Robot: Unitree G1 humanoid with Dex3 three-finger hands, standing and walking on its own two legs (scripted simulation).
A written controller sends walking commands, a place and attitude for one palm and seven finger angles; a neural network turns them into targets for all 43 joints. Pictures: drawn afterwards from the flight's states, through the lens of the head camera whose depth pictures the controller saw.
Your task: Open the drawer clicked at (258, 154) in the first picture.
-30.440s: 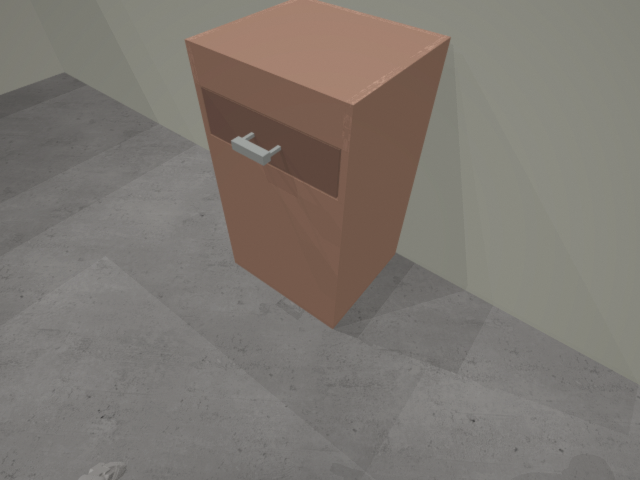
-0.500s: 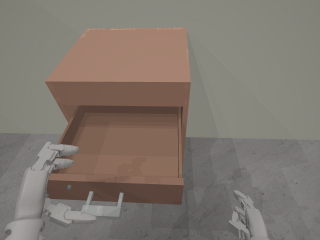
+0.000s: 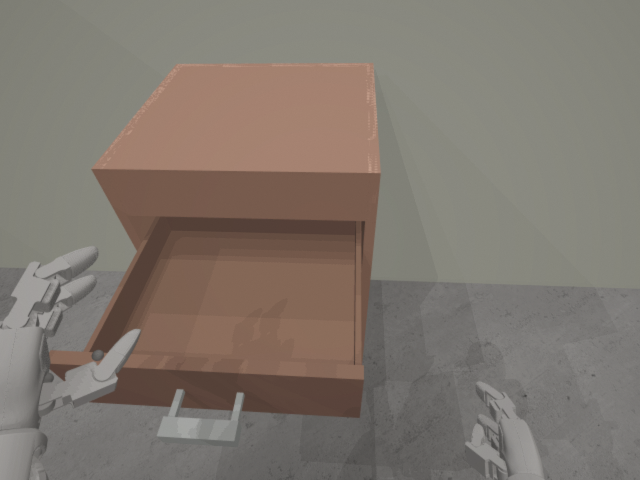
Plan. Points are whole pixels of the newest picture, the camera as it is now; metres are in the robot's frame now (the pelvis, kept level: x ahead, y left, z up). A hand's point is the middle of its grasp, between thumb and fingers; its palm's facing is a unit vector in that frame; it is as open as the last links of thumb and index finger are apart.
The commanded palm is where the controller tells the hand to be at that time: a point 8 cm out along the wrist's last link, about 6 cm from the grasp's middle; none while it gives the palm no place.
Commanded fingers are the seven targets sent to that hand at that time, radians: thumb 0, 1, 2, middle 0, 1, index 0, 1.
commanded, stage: draw the hand back to the body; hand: left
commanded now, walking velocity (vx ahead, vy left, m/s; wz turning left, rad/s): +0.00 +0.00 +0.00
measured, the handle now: (204, 414) +0.22 +0.20 -0.09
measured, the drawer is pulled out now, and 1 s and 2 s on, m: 0.30 0.30 0.30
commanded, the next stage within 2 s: step back with the hand held close in 0.34 s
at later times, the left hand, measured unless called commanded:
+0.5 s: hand (87, 361) +0.17 +0.23 +0.16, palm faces +0.40 -0.81 -0.43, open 7.4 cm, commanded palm +0.12 +0.27 +0.17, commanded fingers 0.00 0.90 0.90 -0.20 -0.30 -0.20 -0.30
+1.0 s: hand (35, 422) +0.12 +0.26 +0.15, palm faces +0.34 -0.81 -0.48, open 7.4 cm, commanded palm +0.06 +0.30 +0.17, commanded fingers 0.00 0.90 0.90 -0.20 -0.30 -0.20 -0.30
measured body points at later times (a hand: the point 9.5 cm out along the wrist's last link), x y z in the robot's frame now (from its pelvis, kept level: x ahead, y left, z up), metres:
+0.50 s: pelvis -0.01 -0.01 +0.00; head -0.02 -0.03 +0.45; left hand +0.15 +0.27 +0.18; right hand +0.19 -0.22 -0.08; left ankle -0.04 +0.13 -0.74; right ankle -0.03 -0.12 -0.74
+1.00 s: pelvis -0.07 +0.01 -0.01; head -0.03 +0.03 +0.44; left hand +0.10 +0.30 +0.18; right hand +0.13 -0.21 -0.08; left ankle -0.04 +0.13 -0.74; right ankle -0.03 -0.12 -0.74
